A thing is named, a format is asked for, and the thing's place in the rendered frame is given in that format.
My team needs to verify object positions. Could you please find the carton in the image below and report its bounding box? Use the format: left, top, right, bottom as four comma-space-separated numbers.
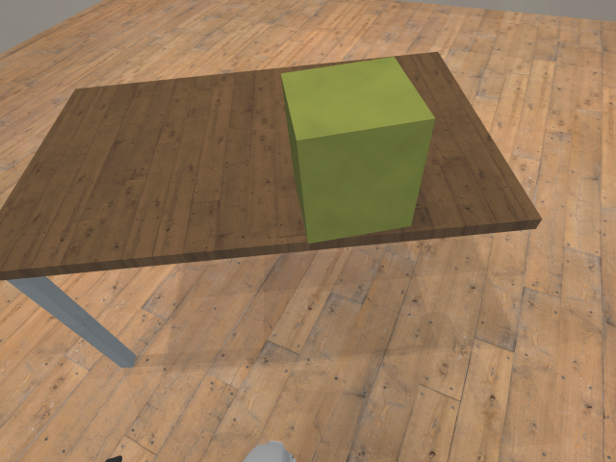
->
281, 57, 435, 244

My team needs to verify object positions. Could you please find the table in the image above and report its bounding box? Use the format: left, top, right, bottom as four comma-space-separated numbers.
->
0, 52, 542, 368

